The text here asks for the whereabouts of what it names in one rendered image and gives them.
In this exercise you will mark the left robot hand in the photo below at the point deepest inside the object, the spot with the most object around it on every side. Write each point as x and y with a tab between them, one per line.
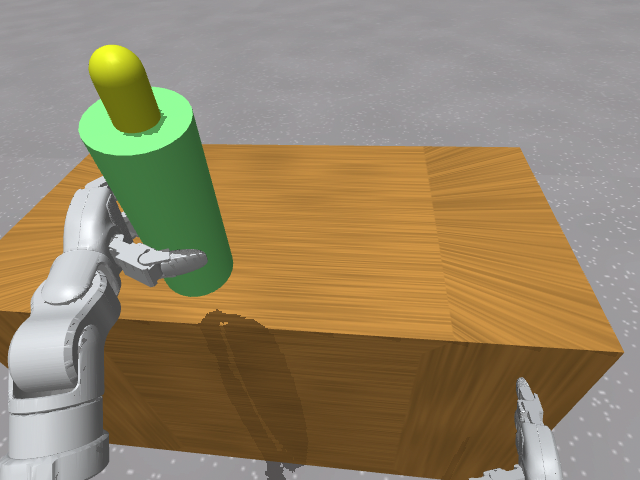
94	222

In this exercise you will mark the left robot arm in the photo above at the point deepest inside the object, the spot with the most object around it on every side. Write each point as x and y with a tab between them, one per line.
56	373

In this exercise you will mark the right robot hand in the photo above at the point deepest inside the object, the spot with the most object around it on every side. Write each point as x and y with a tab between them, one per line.
538	454

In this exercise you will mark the bottle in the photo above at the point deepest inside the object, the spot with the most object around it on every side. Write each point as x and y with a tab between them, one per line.
146	144

